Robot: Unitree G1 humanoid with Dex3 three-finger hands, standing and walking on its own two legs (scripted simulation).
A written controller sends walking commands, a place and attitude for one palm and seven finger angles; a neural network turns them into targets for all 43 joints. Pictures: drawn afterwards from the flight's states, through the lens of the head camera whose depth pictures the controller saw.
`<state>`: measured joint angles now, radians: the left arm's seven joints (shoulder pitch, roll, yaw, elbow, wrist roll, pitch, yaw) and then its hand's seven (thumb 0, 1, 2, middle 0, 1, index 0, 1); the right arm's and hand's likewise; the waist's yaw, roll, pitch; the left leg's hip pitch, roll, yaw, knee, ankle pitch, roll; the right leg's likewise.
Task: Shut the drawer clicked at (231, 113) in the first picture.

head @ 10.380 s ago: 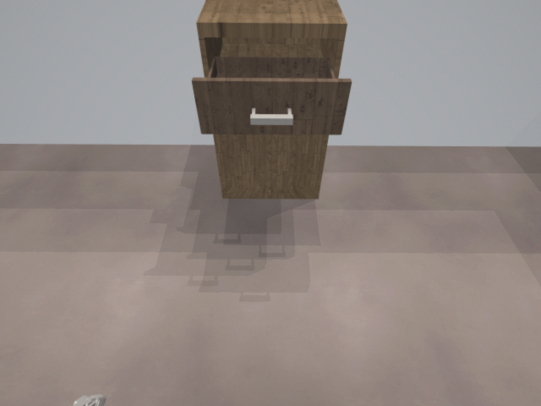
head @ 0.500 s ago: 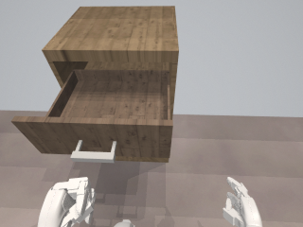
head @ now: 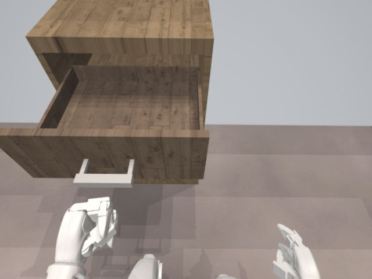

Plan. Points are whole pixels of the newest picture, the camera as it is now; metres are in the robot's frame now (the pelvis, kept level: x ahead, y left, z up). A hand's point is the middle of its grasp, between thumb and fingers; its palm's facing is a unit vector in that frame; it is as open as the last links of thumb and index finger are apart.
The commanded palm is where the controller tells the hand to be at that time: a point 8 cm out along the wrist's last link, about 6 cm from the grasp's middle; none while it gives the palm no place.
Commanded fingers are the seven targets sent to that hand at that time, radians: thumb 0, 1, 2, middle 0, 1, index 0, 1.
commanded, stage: bring the fist close to the handle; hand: left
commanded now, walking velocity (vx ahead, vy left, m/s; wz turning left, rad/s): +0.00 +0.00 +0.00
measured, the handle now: (106, 172) +0.34 +0.19 +0.02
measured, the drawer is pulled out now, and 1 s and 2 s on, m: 0.30 0.30 0.18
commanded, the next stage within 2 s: push the drawer shut in 0.76 s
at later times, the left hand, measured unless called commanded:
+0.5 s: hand (120, 215) +0.25 +0.14 +0.02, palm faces -0.01 -1.00 -0.02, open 3.3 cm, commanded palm +0.22 +0.20 +0.02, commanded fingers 0.00 0.90 0.90 -1.40 -1.60 -1.40 -1.60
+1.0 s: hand (118, 216) +0.24 +0.15 +0.02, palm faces -0.01 -1.00 -0.03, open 3.3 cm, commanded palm +0.24 +0.20 +0.02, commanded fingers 0.00 0.90 0.90 -1.40 -1.60 -1.40 -1.60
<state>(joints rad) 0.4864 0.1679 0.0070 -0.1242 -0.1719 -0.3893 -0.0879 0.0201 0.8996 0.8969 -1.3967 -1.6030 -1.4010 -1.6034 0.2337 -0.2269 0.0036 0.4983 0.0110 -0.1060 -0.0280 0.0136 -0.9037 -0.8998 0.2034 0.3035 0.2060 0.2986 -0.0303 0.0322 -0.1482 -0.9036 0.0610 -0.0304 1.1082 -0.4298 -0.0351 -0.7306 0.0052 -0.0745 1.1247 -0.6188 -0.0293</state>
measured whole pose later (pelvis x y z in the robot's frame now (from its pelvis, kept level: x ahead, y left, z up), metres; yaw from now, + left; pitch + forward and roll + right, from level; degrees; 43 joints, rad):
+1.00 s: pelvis -0.01 +0.02 -0.02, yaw -1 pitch +17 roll -3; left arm 0.32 0.17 -0.03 -0.02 -0.13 -0.41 -0.01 0.02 0.90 0.90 -1.40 -1.60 -1.40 -1.60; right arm 0.19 -0.22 0.02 0.48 -0.01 -0.04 -0.01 0.01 -0.90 -0.90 0.20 0.30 0.21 0.30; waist -0.03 0.03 -0.17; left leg -1.07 0.06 -0.04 1.23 -0.46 -0.02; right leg -0.88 0.00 -0.08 1.23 -0.65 -0.01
